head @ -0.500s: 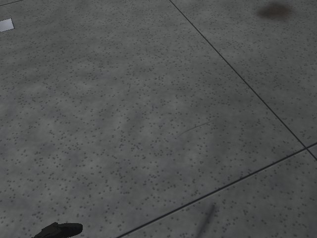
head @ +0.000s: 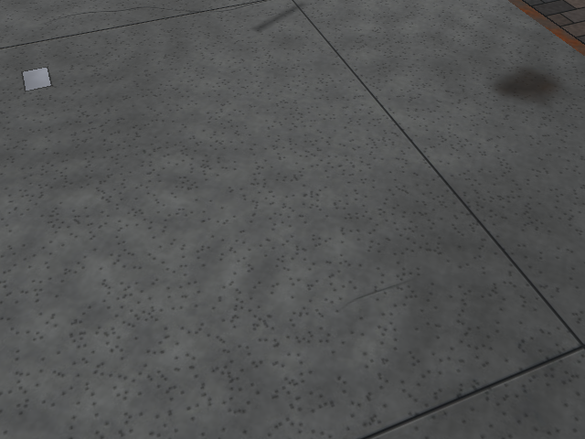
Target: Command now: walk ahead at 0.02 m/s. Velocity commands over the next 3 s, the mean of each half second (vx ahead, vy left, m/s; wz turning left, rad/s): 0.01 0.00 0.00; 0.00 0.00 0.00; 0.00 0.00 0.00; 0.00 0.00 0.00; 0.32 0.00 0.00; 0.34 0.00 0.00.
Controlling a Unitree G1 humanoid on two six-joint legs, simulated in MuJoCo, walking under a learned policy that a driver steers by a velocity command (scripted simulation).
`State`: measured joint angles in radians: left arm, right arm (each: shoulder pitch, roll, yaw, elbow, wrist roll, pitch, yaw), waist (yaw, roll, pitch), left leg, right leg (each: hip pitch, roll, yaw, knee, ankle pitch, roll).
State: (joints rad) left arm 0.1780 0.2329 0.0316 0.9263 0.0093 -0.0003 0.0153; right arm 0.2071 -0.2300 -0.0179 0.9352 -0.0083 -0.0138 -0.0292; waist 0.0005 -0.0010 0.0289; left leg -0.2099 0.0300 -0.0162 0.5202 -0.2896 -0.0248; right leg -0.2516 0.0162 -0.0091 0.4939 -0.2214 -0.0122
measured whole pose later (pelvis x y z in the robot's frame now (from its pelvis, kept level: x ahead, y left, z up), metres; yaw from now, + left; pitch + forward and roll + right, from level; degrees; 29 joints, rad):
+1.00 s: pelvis +0.01 +0.00 +0.00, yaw +0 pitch -1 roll +0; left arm 0.19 0.20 0.02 1.13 0.00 0.01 0.04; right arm 0.29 -0.19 -0.01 1.11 0.00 -0.01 -0.05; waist 0.00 0.00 0.04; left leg -0.17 0.02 0.00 0.47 -0.28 -0.02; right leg -0.23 0.00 0.00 0.48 -0.23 -0.01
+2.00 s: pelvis +0.02 +0.00 +0.00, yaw +0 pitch -1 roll +0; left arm 0.26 0.17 0.02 1.12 -0.01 0.01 0.05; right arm 0.34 -0.16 -0.01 1.10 0.00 -0.01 -0.05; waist 0.00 0.00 0.03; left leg -0.18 0.02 -0.01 0.49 -0.30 -0.02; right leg -0.24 0.00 0.00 0.50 -0.25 0.00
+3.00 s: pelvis +0.42 +0.01 +0.01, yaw +1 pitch +1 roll -2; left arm 0.26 0.22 0.03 1.04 0.02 -0.08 -0.01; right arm 0.13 -0.23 -0.06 0.89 0.00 -0.07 -0.03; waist 0.05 0.05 0.03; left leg -0.60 0.10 -0.04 0.74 -0.09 -0.01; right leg -0.15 0.08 -0.07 0.29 -0.16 -0.07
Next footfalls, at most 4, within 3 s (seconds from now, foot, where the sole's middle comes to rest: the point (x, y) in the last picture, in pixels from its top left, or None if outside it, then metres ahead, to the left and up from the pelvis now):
2.66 right None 0.47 -0.08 -0.77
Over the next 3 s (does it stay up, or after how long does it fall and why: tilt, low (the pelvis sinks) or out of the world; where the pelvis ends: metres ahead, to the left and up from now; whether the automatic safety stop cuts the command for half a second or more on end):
stays up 0.42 0.01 0.01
